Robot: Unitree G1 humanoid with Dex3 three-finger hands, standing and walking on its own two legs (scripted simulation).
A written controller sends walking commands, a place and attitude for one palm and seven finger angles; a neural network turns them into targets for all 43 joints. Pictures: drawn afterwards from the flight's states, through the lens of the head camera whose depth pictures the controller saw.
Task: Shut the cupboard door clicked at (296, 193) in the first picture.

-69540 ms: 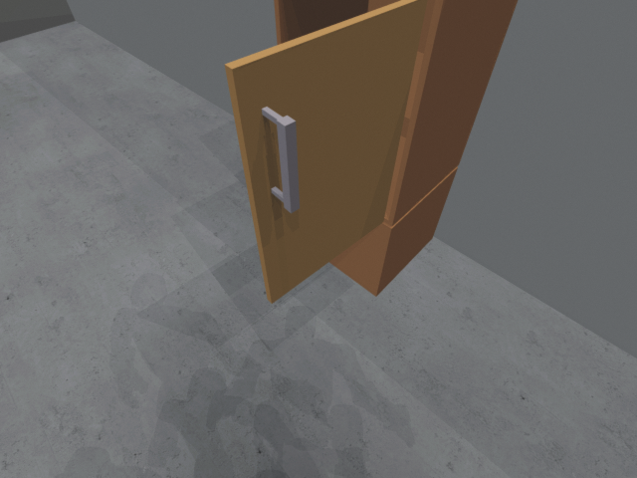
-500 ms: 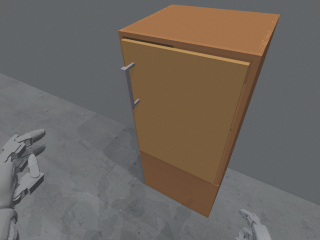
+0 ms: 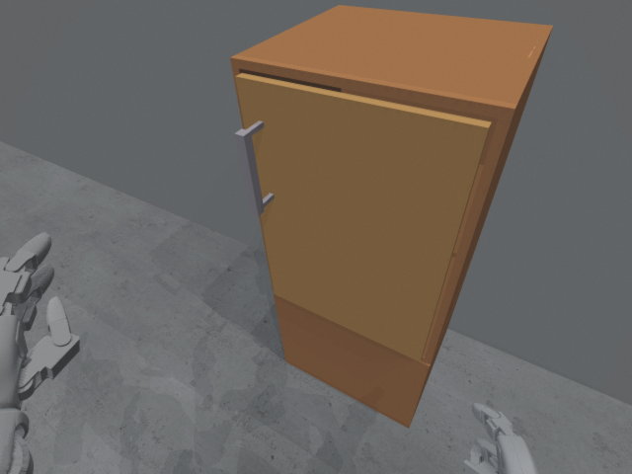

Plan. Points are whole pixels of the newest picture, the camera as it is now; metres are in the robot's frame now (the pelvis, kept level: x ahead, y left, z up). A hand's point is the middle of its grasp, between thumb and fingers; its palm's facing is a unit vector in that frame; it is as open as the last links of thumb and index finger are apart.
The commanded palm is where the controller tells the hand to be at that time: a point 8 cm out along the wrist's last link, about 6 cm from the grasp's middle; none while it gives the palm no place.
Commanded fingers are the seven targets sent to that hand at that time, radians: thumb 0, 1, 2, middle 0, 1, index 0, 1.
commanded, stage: step back with the hand held close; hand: left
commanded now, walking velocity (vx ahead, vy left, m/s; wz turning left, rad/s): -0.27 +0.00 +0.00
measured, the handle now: (257, 170) +0.61 +0.19 +0.08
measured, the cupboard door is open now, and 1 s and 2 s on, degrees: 0 0 0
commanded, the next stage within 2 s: stop stepping back and stand still in 1.24 s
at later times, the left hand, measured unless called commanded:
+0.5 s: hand (43, 361) +0.17 +0.29 +0.15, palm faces +0.37 -0.79 -0.49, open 7.4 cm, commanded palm +0.11 +0.32 +0.17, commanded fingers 0.00 0.90 0.90 -0.20 -0.30 -0.20 -0.30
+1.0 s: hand out of the picture +0.07 +0.33 +0.16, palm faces +0.51 -0.76 -0.41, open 7.4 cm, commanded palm +0.00 +0.36 +0.17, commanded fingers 0.00 0.90 0.90 -0.20 -0.30 -0.20 -0.30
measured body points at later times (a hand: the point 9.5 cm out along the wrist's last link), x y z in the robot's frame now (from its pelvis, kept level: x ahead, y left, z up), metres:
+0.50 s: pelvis -0.04 +0.02 -0.01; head -0.04 +0.02 +0.44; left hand +0.14 +0.33 +0.18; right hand +0.13 -0.23 -0.08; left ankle +0.01 +0.09 -0.74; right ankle -0.04 -0.10 -0.74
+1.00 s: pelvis -0.12 +0.05 -0.03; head -0.12 +0.08 +0.42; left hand +0.03 +0.37 +0.18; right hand +0.06 -0.19 -0.10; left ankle +0.01 +0.09 -0.74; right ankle -0.07 -0.10 -0.73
